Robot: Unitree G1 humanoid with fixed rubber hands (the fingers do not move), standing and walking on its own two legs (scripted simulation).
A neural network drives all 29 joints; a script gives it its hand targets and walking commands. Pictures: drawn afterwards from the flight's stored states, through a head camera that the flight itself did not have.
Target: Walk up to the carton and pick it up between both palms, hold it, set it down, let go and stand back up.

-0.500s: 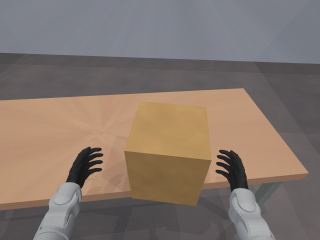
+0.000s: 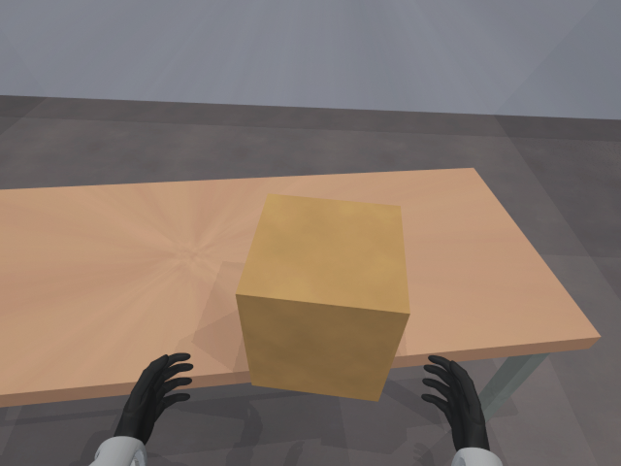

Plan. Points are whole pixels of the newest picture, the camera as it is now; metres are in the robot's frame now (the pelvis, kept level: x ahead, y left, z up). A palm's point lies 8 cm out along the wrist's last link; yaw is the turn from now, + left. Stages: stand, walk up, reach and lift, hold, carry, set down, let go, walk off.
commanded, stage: set down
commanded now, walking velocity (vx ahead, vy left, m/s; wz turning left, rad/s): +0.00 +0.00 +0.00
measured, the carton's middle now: (323, 298) +0.40 +0.01 -0.02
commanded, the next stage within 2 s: let go in 0.16 s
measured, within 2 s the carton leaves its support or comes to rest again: neither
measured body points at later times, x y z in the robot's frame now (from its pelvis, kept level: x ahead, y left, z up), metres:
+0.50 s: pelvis +0.01 +0.00 -0.01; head +0.00 +0.00 +0.44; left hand +0.19 +0.22 -0.07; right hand +0.19 -0.22 -0.07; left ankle +0.01 +0.10 -0.75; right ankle -0.03 -0.12 -0.75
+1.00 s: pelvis +0.00 -0.02 -0.01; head +0.00 -0.01 +0.44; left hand +0.16 +0.21 -0.09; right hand +0.17 -0.24 -0.09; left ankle +0.01 +0.10 -0.75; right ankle -0.03 -0.12 -0.75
